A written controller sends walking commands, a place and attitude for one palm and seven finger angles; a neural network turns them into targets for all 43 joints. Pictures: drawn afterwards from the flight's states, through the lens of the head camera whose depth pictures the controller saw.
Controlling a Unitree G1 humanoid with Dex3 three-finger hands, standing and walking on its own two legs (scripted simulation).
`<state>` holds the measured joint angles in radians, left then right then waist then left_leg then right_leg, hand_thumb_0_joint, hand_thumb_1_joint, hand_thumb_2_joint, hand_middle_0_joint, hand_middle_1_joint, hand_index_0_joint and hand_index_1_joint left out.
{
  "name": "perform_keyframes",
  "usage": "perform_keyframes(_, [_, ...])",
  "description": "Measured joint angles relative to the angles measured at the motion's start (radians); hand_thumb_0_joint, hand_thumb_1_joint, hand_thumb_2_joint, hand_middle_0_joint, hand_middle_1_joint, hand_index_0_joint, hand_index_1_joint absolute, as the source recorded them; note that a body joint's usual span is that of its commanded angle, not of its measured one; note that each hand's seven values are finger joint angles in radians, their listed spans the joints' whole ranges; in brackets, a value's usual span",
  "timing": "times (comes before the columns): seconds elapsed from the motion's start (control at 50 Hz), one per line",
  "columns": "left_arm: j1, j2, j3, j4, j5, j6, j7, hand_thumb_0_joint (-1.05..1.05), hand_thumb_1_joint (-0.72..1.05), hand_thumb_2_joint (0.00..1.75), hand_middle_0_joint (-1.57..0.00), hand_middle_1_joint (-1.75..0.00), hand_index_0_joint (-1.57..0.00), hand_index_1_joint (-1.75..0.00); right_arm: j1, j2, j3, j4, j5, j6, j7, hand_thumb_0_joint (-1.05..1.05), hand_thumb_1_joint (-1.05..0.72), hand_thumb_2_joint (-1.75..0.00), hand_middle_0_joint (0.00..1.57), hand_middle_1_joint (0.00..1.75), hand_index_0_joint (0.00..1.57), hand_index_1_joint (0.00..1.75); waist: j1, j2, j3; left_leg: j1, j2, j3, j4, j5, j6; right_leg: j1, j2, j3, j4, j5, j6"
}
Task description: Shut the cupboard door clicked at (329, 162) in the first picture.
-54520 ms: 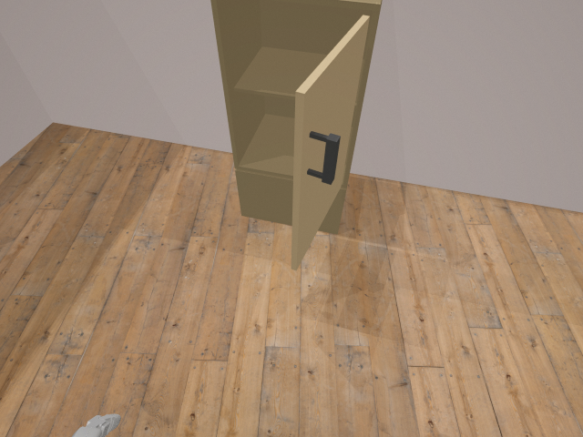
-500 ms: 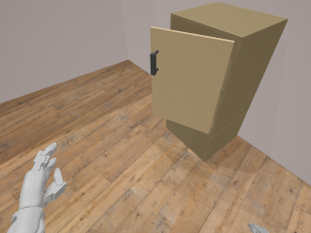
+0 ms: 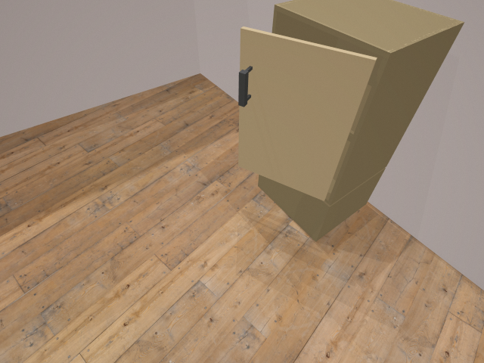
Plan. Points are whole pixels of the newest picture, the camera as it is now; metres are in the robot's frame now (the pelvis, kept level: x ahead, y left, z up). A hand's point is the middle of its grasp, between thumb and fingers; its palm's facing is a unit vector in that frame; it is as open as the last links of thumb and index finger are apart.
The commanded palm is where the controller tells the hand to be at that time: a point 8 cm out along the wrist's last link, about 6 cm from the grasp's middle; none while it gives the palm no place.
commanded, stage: let the arm hang, fingers relaxed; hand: left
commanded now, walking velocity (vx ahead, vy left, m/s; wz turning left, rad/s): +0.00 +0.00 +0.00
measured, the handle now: (246, 86) +0.95 +0.05 -0.03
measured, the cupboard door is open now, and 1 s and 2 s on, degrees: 24 24 24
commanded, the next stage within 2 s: look to check the result in 0.52 s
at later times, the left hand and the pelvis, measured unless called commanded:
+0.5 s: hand out of the picture -0.06 +0.19 -0.18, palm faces +0.01 -0.99 -0.15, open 7.4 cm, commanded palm none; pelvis -0.03 +0.03 +0.00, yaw -2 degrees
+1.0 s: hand out of the picture -0.06 +0.20 -0.17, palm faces -0.01 -0.98 -0.18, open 7.4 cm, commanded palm none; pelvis -0.03 +0.04 +0.00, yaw -2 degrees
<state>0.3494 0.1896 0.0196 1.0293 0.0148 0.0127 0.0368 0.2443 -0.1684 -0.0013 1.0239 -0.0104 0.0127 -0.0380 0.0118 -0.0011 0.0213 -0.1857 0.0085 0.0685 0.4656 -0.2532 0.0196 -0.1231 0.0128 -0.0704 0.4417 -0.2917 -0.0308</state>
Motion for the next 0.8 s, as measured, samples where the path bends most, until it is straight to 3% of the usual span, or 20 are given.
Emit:
perform_keyframes(0.28, [-0.019, -0.07, -0.027, 0.109, 0.0, -0.006, -0.011, 0.0, 0.91, 0.89, -0.2, -0.3, -0.2, -0.3, 0.057, 0.029, 0.012, 0.107, 0.001, -0.007, -0.001, 0.01, -0.92, -0.9, 0.2, 0.3, 0.19, 0.3, -0.012, -0.012, -0.005, 0.045, -0.023, 0.029, -0.096, 0.069, 0.03, 0.029, -0.019, 0.027, -0.077, 0.07, 0.026])
perform_keyframes(0.56, [0.013, -0.065, -0.017, 0.131, 0.002, -0.004, 0.002, 0.0, 0.91, 0.89, -0.19, -0.3, -0.2, -0.3, 0.13, 0.069, 0.008, 0.142, 0.002, -0.008, -0.002, 0.01, -0.91, -0.9, 0.2, 0.3, 0.2, 0.3, -0.023, -0.009, 0.004, 0.027, -0.043, 0.05, -0.096, 0.079, 0.055, -0.006, -0.041, 0.047, -0.049, 0.074, 0.048])
perform_keyframes(0.8, [0.023, -0.063, -0.013, 0.131, 0.009, -0.002, 0.005, 0.0, 0.91, 0.89, -0.19, -0.3, -0.19, -0.3, 0.11, 0.056, -0.004, 0.124, 0.004, -0.014, -0.003, 0.01, -0.91, -0.9, 0.2, 0.3, 0.2, 0.3, -0.018, -0.006, -0.005, 0.018, -0.059, 0.062, -0.108, 0.087, 0.065, -0.035, -0.056, 0.06, -0.025, 0.067, 0.057])
